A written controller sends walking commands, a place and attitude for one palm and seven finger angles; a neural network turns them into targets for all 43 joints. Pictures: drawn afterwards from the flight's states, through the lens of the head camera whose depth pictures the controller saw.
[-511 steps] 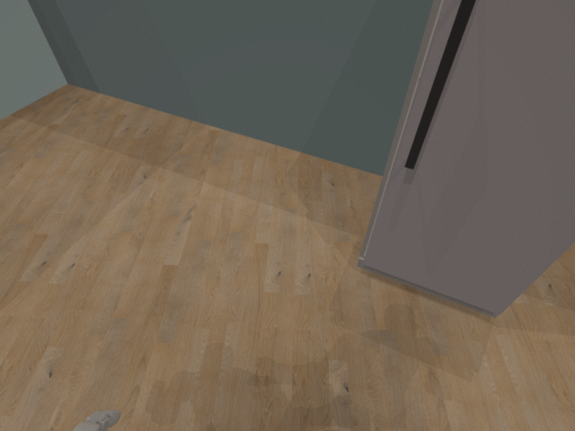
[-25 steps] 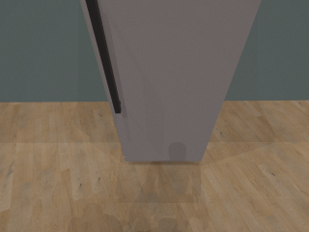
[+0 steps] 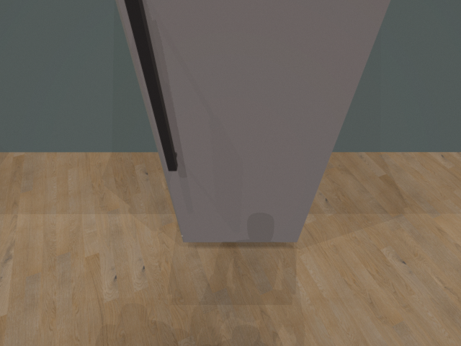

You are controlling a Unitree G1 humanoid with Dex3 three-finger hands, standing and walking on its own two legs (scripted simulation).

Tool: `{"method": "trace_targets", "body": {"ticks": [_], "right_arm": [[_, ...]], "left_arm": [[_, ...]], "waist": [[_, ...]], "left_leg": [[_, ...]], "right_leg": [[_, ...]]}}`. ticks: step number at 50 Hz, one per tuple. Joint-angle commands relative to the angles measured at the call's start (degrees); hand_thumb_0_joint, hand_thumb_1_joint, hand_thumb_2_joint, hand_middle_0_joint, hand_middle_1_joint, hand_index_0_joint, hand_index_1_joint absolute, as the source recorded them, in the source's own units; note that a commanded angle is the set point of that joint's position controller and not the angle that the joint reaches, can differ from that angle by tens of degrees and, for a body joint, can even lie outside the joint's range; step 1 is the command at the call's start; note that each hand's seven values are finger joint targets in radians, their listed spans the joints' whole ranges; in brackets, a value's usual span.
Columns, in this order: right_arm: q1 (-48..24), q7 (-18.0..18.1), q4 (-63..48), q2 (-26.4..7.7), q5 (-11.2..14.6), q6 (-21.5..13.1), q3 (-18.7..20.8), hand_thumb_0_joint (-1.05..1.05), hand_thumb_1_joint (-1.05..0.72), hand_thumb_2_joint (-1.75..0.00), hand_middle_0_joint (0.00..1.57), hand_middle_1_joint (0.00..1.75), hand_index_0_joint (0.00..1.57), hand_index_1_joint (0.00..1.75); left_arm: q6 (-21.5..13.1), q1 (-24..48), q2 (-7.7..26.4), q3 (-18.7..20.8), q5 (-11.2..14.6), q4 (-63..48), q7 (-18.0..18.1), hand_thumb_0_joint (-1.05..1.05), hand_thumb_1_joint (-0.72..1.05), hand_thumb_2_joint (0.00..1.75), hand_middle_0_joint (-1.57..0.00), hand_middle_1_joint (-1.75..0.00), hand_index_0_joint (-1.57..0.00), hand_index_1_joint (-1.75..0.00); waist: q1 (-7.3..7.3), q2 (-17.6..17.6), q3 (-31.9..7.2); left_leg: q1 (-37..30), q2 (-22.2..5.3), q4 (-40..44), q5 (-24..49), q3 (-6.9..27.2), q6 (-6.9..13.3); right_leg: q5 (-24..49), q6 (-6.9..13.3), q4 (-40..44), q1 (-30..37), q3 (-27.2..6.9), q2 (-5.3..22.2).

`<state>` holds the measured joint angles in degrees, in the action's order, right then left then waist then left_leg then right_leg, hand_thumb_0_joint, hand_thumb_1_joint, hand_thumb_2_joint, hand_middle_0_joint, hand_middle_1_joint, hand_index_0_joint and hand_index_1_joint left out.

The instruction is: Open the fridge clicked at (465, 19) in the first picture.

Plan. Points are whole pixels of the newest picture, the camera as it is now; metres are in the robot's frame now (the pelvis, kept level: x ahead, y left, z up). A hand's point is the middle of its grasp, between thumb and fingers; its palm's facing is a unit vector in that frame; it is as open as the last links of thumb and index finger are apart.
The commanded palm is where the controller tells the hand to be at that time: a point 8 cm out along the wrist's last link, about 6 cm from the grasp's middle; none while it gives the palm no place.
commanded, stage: shuffle to correct the standing spot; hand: left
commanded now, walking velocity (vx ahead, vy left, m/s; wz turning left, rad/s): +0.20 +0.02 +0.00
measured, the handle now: (159, 97) +0.61 +0.21 +0.10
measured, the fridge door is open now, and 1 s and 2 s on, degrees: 0 0 0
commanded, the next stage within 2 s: come to a stop and stand still in 0.56 s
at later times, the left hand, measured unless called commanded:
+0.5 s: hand out of the picture +0.03 +0.20 -0.19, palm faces +0.05 -0.99 -0.15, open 7.3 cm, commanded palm none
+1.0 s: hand (166, 285) +0.27 +0.17 -0.16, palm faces +0.12 -0.96 -0.24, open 7.2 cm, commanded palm none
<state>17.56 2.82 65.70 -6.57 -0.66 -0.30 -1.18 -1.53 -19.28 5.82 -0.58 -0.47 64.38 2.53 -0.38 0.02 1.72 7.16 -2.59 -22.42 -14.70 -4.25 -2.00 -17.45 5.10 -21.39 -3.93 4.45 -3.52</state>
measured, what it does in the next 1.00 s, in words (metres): walks ahead: left foot, then right foot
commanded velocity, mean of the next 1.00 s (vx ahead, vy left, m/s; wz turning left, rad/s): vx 0.04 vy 0.05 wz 0.02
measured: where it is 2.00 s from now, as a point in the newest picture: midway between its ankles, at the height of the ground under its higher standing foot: outside the picture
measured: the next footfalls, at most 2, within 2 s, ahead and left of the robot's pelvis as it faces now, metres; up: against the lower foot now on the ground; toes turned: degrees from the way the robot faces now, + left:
left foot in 0.36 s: +0.11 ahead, +0.14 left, +0.00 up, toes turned +7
right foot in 0.76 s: +0.28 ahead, -0.10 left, +0.00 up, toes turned -5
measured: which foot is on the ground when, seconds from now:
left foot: down 0.00-0.14, up 0.16-0.34, down 0.36-0.78, up 0.80-1.00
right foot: down 0.00-0.38, up 0.40-0.74, down 0.76-1.00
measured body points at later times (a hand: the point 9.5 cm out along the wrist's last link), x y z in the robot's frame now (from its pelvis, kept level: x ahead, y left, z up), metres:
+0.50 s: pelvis +0.09 +0.04 -0.01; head +0.11 +0.05 +0.44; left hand +0.03 +0.26 -0.17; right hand +0.07 -0.17 -0.16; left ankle +0.07 +0.14 -0.74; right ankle +0.01 -0.05 -0.67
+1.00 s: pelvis +0.18 -0.02 +0.00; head +0.23 -0.03 +0.44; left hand +0.26 +0.22 -0.14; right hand +0.22 -0.26 -0.17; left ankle +0.13 +0.12 -0.66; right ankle +0.24 -0.10 -0.74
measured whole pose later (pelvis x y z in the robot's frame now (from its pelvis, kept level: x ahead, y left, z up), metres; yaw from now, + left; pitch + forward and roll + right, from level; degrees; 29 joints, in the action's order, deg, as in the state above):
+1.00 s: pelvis +0.18 -0.02 +0.00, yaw +4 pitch +0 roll +3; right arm 11.3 1.4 59.5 -11.3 -0.8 3.7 4.2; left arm -1.5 -5.6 8.0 2.8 -1.3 55.3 2.7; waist -0.4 0.5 7.3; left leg 26.1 0.2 -64.8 -27.5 -0.7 -3.3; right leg -10.8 3.3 -30.2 -19.1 8.2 4.4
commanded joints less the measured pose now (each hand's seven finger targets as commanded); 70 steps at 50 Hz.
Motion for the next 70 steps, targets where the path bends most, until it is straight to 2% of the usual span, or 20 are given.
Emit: {"method": "trace_targets", "body": {"ticks": [1, 6, 10, 16, 17, 18, 19, 25, 34, 37, 38, 39, 41, 45, 50, 59, 61, 62, 64, 70], "right_arm": [[5.6, 0.38, -0.3, -4.43, -0.17, -0.64, 0.54, 0.0, -0.9, -0.9, 0.2, 0.3, 0.2, 0.3], [3.56, -0.64, -2.31, -3.97, -0.58, -0.49, 1.11, 0.0, -0.9, -0.9, 0.2, 0.3, 0.2, 0.3], [-0.78, -1.27, -5.56, -4.11, -0.51, -0.99, 1.91, 0.0, -0.9, -0.9, 0.2, 0.3, 0.2, 0.3], [7.27, -1.69, -4.41, -1.95, -0.15, -2.37, 2.26, 0.0, -0.9, -0.9, 0.2, 0.3, 0.2, 0.3], [14.07, -1.24, -2.08, -3.6, -0.52, -2.85, 2.54, 0.0, -0.9, -0.9, 0.2, 0.3, 0.2, 0.3], [19.85, -0.57, -0.69, -9.2, -1.43, -3.48, 3.72, 0.0, -0.9, -0.9, 0.2, 0.3, 0.2, 0.3], [21.66, 0.02, -0.96, -11.23, -0.99, -2.99, 3.98, 0.0, -0.9, -0.9, 0.2, 0.3, 0.2, 0.3], [7.11, -0.27, -4.93, -6.51, -0.63, -4.44, 2.59, 0.0, -0.9, -0.9, 0.2, 0.3, 0.2, 0.3], [9.65, -0.72, -3.41, -7.36, -1.42, -2.77, 3.76, 0.0, -0.9, -0.9, 0.2, 0.3, 0.2, 0.3], [9.01, -0.92, -3.13, -5.94, -0.4, -2.48, 3.35, 0.0, -0.9, -0.9, 0.2, 0.3, 0.2, 0.3], [10.9, -1.14, -3.73, -3.44, 0.36, -2.43, 2.84, 0.0, -0.9, -0.9, 0.2, 0.3, 0.2, 0.3], [12.29, -0.72, -4.39, -3.41, 0.89, -1.5, 3.2, 0.0, -0.9, -0.9, 0.2, 0.3, 0.2, 0.3], [8.74, -0.14, -4.67, -3.28, 1.04, 0.0, 3.95, 0.0, -0.9, -0.9, 0.2, 0.3, 0.2, 0.3], [1.16, -0.78, -6.2, -4.74, 0.39, 2.46, 4.79, 0.0, -0.9, -0.9, 0.2, 0.3, 0.2, 0.3], [-1.72, -2.15, -9.16, -5.91, -0.58, 4.72, 5.63, 0.0, -0.9, -0.9, 0.2, 0.3, 0.2, 0.3], [-0.72, -2.42, -11.12, -6.48, -0.04, 1.48, 4.45, 0.0, -0.9, -0.9, 0.2, 0.3, 0.2, 0.3], [3.15, -1.93, -9.45, -9.84, -0.27, 0.36, 4.52, 0.0, -0.9, -0.9, 0.2, 0.3, 0.2, 0.3], [0.72, -1.67, -10.85, -13.6, -1.06, 0.19, 4.94, 0.0, -0.9, -0.9, 0.2, 0.3, 0.2, 0.3], [-8.72, -1.21, -13.36, -12.54, -1.7, 0.49, 3.68, 0.0, -0.9, -0.9, 0.2, 0.3, 0.2, 0.3], [-4.41, -0.17, -10.45, -11.07, -1.03, -0.39, 4.01, 0.0, -0.9, -0.9, 0.2, 0.3, 0.2, 0.3]], "left_arm": [[-0.41, -6.25, 5.81, 1.13, 0.01, -0.59, 0.26, 0.0, 0.9, 0.9, -0.2, -0.3, -0.2, -0.3], [0.03, -9.26, 7.46, 2.77, -0.47, -0.35, -0.48, 0.0, 0.9, 0.9, -0.2, -0.3, -0.2, -0.3], [-0.66, -13.21, 7.91, 3.71, -1.11, -0.19, -0.42, 0.0, 0.9, 0.9, -0.2, -0.3, -0.2, -0.3], [-1.42, -7.23, 8.69, 4.04, -0.95, -1.66, -1.03, 0.0, 0.9, 0.9, -0.2, -0.3, -0.2, -0.3], [-1.34, -6.41, 7.3, 3.65, -0.62, -1.97, -1.33, 0.0, 0.9, 0.9, -0.2, -0.3, -0.2, -0.3], [-1.42, -6.63, 4.49, 3.2, -0.03, -3.27, -1.73, 0.0, 0.9, 0.9, -0.2, -0.3, -0.2, -0.3], [-1.69, -3.4, 4.42, 2.8, -0.1, -5.52, -1.77, 0.0, 0.9, 0.9, -0.2, -0.3, -0.2, -0.3], [-0.24, -3.14, 2.41, 3.36, -1.37, -4.61, -2.72, 0.0, 0.9, 0.9, -0.2, -0.3, -0.2, -0.3], [-0.51, 8.57, 3.71, 3.54, -0.98, -9.05, -2.79, 0.0, 0.9, 0.9, -0.2, -0.3, -0.2, -0.3], [-1.81, -2.25, 7.9, 4.31, -0.83, -5.16, -1.72, 0.0, 0.9, 0.9, -0.2, -0.3, -0.2, -0.3], [-2.21, -5.03, 12.11, 4.97, -0.92, -4.07, -0.86, 0.0, 0.9, 0.9, -0.2, -0.3, -0.2, -0.3], [-1.81, -5.23, 15.62, 5.17, -0.45, -4.51, -0.64, 0.0, 0.9, 0.9, -0.2, -0.3, -0.2, -0.3], [-0.96, -1.5, 14.93, 5.42, -0.68, -5.76, -0.04, 0.0, 0.9, 0.9, -0.2, -0.3, -0.2, -0.3], [0.57, 2.04, 14.26, 5.74, -0.76, -7.23, 0.93, 0.0, 0.9, 0.9, -0.2, -0.3, -0.2, -0.3], [1.0, 5.92, 14.37, 6.27, -1.1, -10.09, 1.23, 0.0, 0.9, 0.9, -0.2, -0.3, -0.2, -0.3], [2.38, 7.44, 15.64, 6.18, -1.87, -11.65, -0.37, 0.0, 0.9, 0.9, -0.2, -0.3, -0.2, -0.3], [3.02, 6.73, 11.7, 4.76, -0.78, -11.34, -0.77, 0.0, 0.9, 0.9, -0.2, -0.3, -0.2, -0.3], [3.28, 6.51, 8.32, 3.93, -0.18, -11.81, -1.11, 0.0, 0.9, 0.9, -0.2, -0.3, -0.2, -0.3], [3.2, 7.0, 8.99, 3.97, -0.74, -10.4, -1.58, 0.0, 0.9, 0.9, -0.2, -0.3, -0.2, -0.3], [2.94, 2.56, 8.35, 3.72, -1.07, -5.79, -2.6, 0.0, 0.9, 0.9, -0.2, -0.3, -0.2, -0.3]], "waist": [[-0.1, 0.33, 2.32], [-1.64, 5.23, 8.19], [-3.11, 5.54, 10.81], [3.31, 2.45, 5.19], [5.8, -1.37, 2.99], [6.84, -14.8, 0.05], [6.8, -16.58, 0.7], [-0.59, -1.97, 6.23], [2.59, -7.82, 4.65], [-2.74, 0.94, -4.29], [-2.86, 10.97, -9.94], [-1.79, 14.38, -12.35], [-2.03, 15.52, -8.08], [-2.61, 5.09, -3.33], [-1.25, 5.93, -5.12], [0.26, 11.48, -6.02], [2.13, -1.76, -5.69], [1.86, -16.57, -1.68], [-0.78, -12.28, 6.16], [0.05, -7.13, 2.59]], "left_leg": [[0.82, -3.59, 0.94, 7.4, 2.49, 3.13], [12.63, -0.53, -7.63, -5.11, -0.71, 3.14], [25.12, -1.61, -22.26, -13.15, 0.11, 3.17], [5.71, 1.41, -7.83, -2.76, -3.34, 4.21], [-4.0, 0.91, -3.18, 1.57, -1.3, 5.23], [-11.01, -12.25, 3.02, 2.36, 17.81, 10.55], [-10.76, -20.1, 9.09, 5.69, 29.89, 15.95], [6.16, -14.3, 12.7, 10.81, 14.32, 13.87], [0.54, -11.74, 5.27, 22.21, 5.95, 10.72], [5.59, -5.94, -8.24, 19.78, 2.25, 4.54], [12.58, -1.7, -14.99, 2.3, -1.02, 1.76], [11.57, 0.93, -23.33, -19.07, -0.28, 0.35], [13.44, 0.34, -33.05, -22.33, 2.67, 0.38], [19.49, 0.93, -43.63, -16.8, 5.45, -0.43], [19.77, 1.19, -45.05, -7.65, 6.01, -1.96], [3.93, 2.53, -10.41, -5.04, -0.03, -0.05], [-5.4, -2.77, 3.69, -3.13, 5.44, 1.01], [2.51, -13.6, 11.66, -10.34, 20.14, 4.46], [19.42, -16.36, 16.98, -17.15, 21.37, 9.65], [3.8, -11.55, 12.42, -2.08, 13.01, 8.63]], "right_leg": [[17.19, -2.61, 3.45, -2.36, -7.21, 9.97], [-7.41, 1.85, 8.75, -1.84, -15.02, 13.52], [2.54, 9.1, 10.65, 2.73, -22.41, 21.14], [20.28, 4.96, -2.78, -5.9, -8.06, 15.3], [18.76, 2.65, -14.07, -11.14, -4.61, 10.87], [1.46, -0.95, -30.01, -22.11, 0.55, 3.98], [-15.32, -1.25, -42.04, -28.89, -0.56, 1.87], [-1.76, -3.82, -43.41, -27.39, -3.62, 9.66], [0.36, -4.85, -15.92, -21.29, 2.42, 7.19], [22.74, -5.13, -3.93, 1.5, -1.34, 9.13], [44.51, -2.06, -5.79, 11.72, -11.55, 20.03], [63.13, 3.7, -4.4, 10.85, -15.71, 28.38], [69.84, 6.79, -5.31, 3.68, -14.57, 27.67], [58.68, 6.9, -2.63, -2.5, -11.71, 27.01], [39.09, 5.7, 0.61, -8.42, -8.64, 25.17], [3.32, 2.05, 1.89, -13.02, -9.65, 19.2], [-7.83, -3.43, -5.9, -20.4, -4.58, 12.58], [-11.34, -6.97, -13.62, -23.49, -0.23, 7.31], [-7.42, -6.39, -21.88, -16.65, -4.29, 7.8], [-3.6, -7.25, -26.73, -21.45, -4.38, 5.67]]}}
